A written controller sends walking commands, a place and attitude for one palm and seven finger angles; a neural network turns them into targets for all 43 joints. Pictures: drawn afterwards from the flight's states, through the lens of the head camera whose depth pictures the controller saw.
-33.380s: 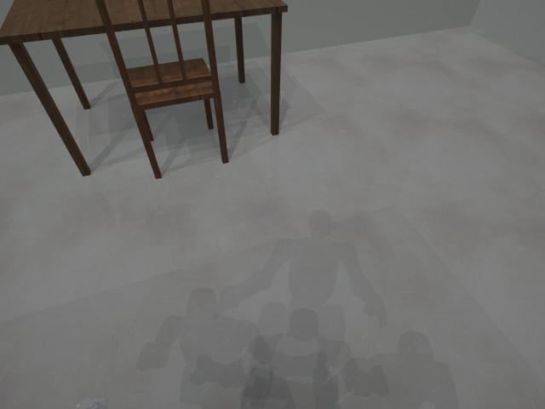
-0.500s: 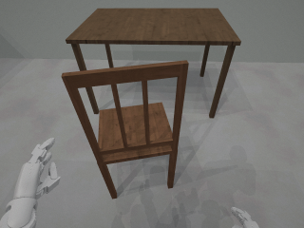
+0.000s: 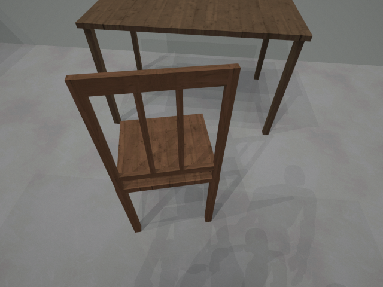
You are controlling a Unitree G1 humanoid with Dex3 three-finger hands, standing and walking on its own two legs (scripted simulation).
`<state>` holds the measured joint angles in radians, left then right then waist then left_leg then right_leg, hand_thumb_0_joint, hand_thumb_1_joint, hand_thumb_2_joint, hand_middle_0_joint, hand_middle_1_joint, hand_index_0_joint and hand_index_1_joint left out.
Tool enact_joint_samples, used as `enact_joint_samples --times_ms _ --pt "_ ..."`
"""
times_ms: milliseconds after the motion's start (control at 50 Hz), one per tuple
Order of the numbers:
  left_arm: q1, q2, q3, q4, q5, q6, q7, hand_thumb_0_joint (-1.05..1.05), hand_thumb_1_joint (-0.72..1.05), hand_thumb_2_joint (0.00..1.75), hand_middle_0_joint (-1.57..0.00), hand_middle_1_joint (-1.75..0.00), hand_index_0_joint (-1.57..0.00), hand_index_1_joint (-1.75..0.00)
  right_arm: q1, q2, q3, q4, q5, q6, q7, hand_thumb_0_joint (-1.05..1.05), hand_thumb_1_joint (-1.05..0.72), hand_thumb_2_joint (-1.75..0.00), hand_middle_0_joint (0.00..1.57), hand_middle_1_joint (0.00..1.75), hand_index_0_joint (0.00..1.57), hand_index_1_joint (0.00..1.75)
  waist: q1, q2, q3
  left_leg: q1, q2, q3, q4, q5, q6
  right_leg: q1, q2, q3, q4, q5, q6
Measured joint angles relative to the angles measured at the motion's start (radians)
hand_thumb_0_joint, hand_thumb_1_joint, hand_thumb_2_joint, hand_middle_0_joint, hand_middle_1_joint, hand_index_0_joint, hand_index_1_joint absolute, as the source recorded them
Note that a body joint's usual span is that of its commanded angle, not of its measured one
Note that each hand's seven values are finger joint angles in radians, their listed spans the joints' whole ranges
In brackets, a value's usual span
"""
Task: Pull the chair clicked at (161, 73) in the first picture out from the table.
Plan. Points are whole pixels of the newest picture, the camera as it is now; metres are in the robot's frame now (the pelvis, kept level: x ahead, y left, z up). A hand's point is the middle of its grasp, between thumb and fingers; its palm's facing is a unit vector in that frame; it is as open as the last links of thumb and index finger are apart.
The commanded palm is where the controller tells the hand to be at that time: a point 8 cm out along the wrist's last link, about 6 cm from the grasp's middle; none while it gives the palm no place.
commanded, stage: let the arm hang, fingers relaxed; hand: left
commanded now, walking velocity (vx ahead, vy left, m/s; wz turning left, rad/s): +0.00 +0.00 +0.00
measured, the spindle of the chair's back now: (146, 138) +0.53 +0.18 -0.06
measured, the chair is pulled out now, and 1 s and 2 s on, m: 0.59 0.59 0.59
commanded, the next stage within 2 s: look to check the result in 0.50 s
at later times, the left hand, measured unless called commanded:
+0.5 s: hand out of the picture +0.00 +0.14 -0.17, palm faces +0.04 -0.98 -0.17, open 7.3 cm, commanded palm none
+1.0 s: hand out of the picture +0.00 +0.13 -0.17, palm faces +0.05 -0.99 -0.16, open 7.4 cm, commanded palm none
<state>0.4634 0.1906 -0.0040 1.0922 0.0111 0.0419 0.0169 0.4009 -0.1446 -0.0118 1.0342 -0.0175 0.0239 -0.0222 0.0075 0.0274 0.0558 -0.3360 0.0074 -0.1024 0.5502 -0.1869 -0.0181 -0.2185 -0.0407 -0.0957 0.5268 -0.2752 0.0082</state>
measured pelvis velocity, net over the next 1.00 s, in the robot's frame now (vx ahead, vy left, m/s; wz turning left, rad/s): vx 0.01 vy -0.02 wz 0.00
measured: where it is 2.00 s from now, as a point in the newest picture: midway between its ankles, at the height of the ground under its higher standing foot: outside the picture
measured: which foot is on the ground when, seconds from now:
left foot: down 0.00-1.00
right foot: down 0.00-1.00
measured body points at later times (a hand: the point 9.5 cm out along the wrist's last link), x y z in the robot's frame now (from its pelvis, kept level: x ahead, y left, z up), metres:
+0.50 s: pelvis +0.01 -0.02 +0.00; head +0.01 -0.02 +0.45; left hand +0.00 +0.20 -0.16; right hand -0.02 -0.22 -0.16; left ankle +0.07 +0.13 -0.73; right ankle +0.01 -0.13 -0.73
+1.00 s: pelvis +0.01 -0.02 +0.00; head +0.02 -0.03 +0.45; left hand +0.00 +0.18 -0.16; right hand +0.00 -0.24 -0.16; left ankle +0.07 +0.13 -0.73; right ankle +0.01 -0.13 -0.73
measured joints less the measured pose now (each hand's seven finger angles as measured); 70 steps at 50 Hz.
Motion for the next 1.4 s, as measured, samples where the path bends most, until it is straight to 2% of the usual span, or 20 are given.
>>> enact_joint_samples --times_ms 280,400,540,980,1400 --pt "-0.116 -0.091 -0.010 -0.038 0.000 -0.025 0.005 0.00 0.91 0.90 -0.20 -0.30 -0.20 -0.30 -0.039 0.037 0.002 0.015 -0.004 -0.013 -0.008 0.01 -0.92 -0.90 0.20 0.30 0.20 0.30 -0.005 0.001 -0.038 0.018 0.006 0.000 -0.007 -0.003 -0.014 0.004 0.004 0.001 0.021 -0.017 -0.009" --pt "-0.135 -0.075 0.001 -0.040 0.001 -0.020 0.008 0.01 0.93 0.90 -0.20 -0.30 -0.20 -0.30 -0.034 0.039 -0.004 0.009 -0.005 -0.018 -0.010 0.01 -0.92 -0.90 0.20 0.30 0.20 0.30 -0.014 -0.007 -0.032 0.020 0.014 -0.003 -0.010 -0.006 -0.020 0.005 0.013 -0.001 0.019 -0.019 -0.015" --pt "-0.131 -0.063 0.009 -0.049 -0.002 -0.023 0.007 0.01 0.92 0.90 -0.20 -0.30 -0.20 -0.30 -0.027 0.032 -0.005 0.014 -0.003 -0.018 -0.012 0.00 -0.91 -0.90 0.20 0.30 0.19 0.30 -0.013 -0.001 -0.013 0.022 0.018 -0.011 -0.016 -0.004 -0.026 0.010 0.018 -0.008 0.010 -0.019 -0.020" --pt "-0.128 -0.080 0.004 -0.040 -0.004 -0.022 0.007 0.00 0.91 0.90 -0.20 -0.30 -0.20 -0.30 -0.065 0.021 -0.001 0.018 -0.001 -0.021 -0.018 0.00 -0.91 -0.90 0.20 0.30 0.19 0.30 -0.005 0.003 -0.004 0.047 0.028 -0.012 -0.029 -0.009 -0.035 0.036 0.028 -0.010 -0.007 -0.021 -0.026" --pt "-0.128 -0.069 0.010 -0.046 -0.004 -0.023 0.007 0.00 0.91 0.90 -0.20 -0.30 -0.19 -0.30 -0.044 0.028 0.002 0.022 0.000 -0.019 -0.016 0.00 -0.91 -0.90 0.20 0.30 0.19 0.30 -0.011 -0.001 -0.001 0.049 0.032 -0.016 -0.031 -0.012 -0.035 0.041 0.032 -0.013 -0.012 -0.023 -0.031"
